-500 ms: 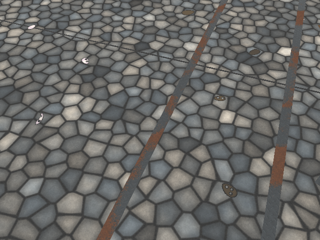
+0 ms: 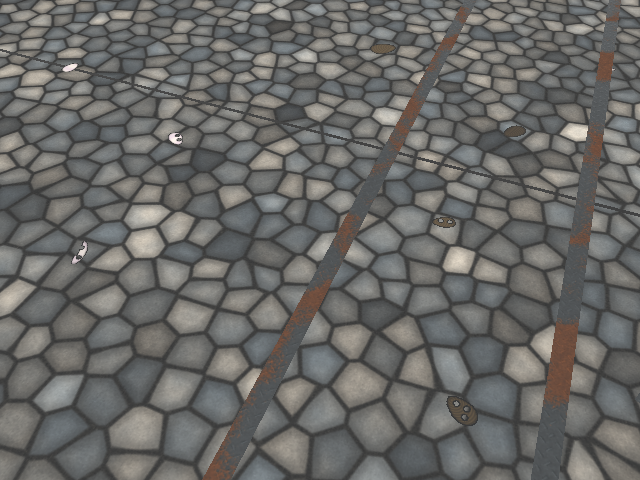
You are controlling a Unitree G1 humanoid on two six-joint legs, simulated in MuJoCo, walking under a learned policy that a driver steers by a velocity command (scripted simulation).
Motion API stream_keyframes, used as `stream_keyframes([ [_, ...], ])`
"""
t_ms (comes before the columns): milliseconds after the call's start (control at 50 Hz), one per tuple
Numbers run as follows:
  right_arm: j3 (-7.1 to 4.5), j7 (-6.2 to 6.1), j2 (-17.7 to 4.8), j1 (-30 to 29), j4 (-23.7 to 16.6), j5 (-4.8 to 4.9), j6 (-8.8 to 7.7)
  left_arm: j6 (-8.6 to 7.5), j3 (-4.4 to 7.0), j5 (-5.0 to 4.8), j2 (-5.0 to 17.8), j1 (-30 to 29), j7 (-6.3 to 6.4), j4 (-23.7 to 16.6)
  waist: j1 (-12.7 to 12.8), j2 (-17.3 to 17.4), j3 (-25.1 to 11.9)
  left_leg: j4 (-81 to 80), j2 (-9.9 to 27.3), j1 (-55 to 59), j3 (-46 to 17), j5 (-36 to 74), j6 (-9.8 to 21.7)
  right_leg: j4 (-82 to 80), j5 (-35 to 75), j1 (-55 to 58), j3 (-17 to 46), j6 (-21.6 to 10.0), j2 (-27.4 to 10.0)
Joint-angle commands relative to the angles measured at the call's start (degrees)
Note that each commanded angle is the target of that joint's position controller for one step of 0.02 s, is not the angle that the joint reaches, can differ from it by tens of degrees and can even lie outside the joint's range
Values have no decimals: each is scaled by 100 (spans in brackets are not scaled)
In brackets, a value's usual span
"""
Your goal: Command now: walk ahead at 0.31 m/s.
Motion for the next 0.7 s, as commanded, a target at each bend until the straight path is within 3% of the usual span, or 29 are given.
stream_keyframes([
  [20,-66,78,-232,-15,-360,48,-235,-106,206,-37,862,-145,-21,-216,-260,-555,938,-529,103,-67,246,148,97,-1438,-2149,-958,1659,-809,-1428],
  [40,-81,63,-162,456,-185,86,-264,-114,212,-71,810,-354,-37,-292,-481,-491,940,-1113,-78,854,387,525,135,-1102,-2088,-1541,1304,-683,-1150],
  [60,-130,24,-239,928,-8,86,-280,-143,196,-49,694,-490,-47,-383,-648,-206,942,-1509,-127,1625,222,511,151,-521,-1958,-2091,980,-561,-857],
  [80,-219,-36,-581,1532,93,18,-324,-206,111,-30,388,-665,-77,-541,-865,747,768,-2348,873,2299,-1259,-462,286,912,-1618,-2762,333,-347,-365],
  [100,-371,-38,-1183,2164,184,61,-320,-270,24,-17,74,-774,-127,-767,-963,1782,589,-3292,2132,2615,-3509,-1949,738,2472,-1551,-3660,-443,-185,205],
  [120,-385,-52,-1115,1938,212,37,-267,-287,123,142,534,-862,-170,-817,-726,1153,963,-3245,2338,2019,-3795,-2156,1035,3347,-1394,-3789,-113,-257,-145],
  [140,-323,-22,-837,1383,-13,38,-301,-327,127,127,512,-943,-234,-806,-459,599,1209,-3197,2088,1678,-3268,-1704,969,3640,-833,-3828,37,-277,-381],
  [180,-261,-10,-612,934,-215,81,-421,-404,115,80,381,-812,-321,-700,-190,392,1058,-3271,1608,1581,-2244,-152,737,3573,-43,-3514,12,-152,-581],
  [240,-192,-42,-450,1267,-90,90,-524,-324,134,95,342,-890,-365,-729,-141,500,756,-3059,1302,1895,-1237,2115,629,3554,360,-3491,-277,23,-511],
  [280,-146,-58,-367,1474,-16,83,-539,-275,103,71,246,-1259,-346,-890,-179,509,799,-2894,1219,1818,-772,3566,594,3345,473,-3518,-448,93,-433],
  [360,-39,-109,-312,1453,15,65,-496,-272,-67,-14,-45,-2025,-256,-1202,-280,703,905,-2462,875,1123,-82,5726,401,1566,912,-2344,-984,114,-40],
  [380,-44,-122,-388,1497,45,60,-492,-274,-70,-45,13,-1941,-221,-1180,-271,817,792,-2272,883,1128,-79,6114,358,1302,1067,-1949,-1033,59,85],
  [420,-69,-157,-538,1347,38,94,-516,-298,-6,-70,261,-1216,-131,-958,31,928,405,-1584,980,1222,-159,6893,248,1052,1284,-1047,-924,-153,286],
  [460,-97,-151,-629,1034,-3,188,-518,-412,100,-6,487,13,-58,-541,633,735,-50,-139,878,1183,-101,6248,108,90,2233,169,-688,-361,146],
  [480,-67,-133,-504,1151,-81,250,-534,-482,186,117,839,593,-31,-375,714,340,-517,1027,606,433,-24,4220,14,278,3925,1335,-1,-500,-702],
  [500,17,-162,149,2114,8,377,-445,-485,246,199,1223,782,-79,-378,234,-942,-1462,3266,-227,-671,245,-1281,-142,907,7428,2685,1812,-1441,-2555],
  [520,-100,-192,-213,2330,194,348,-314,-409,252,-133,1104,593,-120,-473,226,-368,-1969,3844,-248,-737,-398,-1066,-156,399,6486,2290,2391,-1934,-2667],
  [540,-132,-167,-312,1708,45,155,-252,-358,185,-213,816,-231,-100,-665,67,-187,-1036,3820,-9,-920,-372,-626,-181,-180,4775,1226,2036,-1839,-2377],
  [560,-147,-130,-264,1158,-97,13,-232,-350,68,-175,436,-721,-74,-747,-21,-106,-278,3476,145,-995,-331,-293,-189,-570,3963,389,1638,-1602,-2066],
  [580,-174,-103,-239,933,-136,-37,-185,-368,-5,-124,218,-785,-35,-710,-117,-39,32,3105,280,-803,-362,-108,-215,-778,3934,-121,1239,-1409,-1832],
  [620,-129,-73,42,1122,-31,-35,-16,-391,-94,-62,31,-698,23,-576,-347,-95,81,2318,328,-5,-259,29,-262,-889,3972,-840,587,-1093,-1476],
  [660,-79,-112,228,1205,45,26,98,-429,-105,6,162,-610,11,-514,-450,-181,-17,1470,251,295,-131,-73,-304,-860,3853,-926,339,-958,-1311],
  [700,-80,-179,142,924,18,33,197,-403,-94,35,323,-501,7,-494,-353,-320,-31,720,220,293,-57,-108,-315,-931,2793,-869,413,-907,-1281],
])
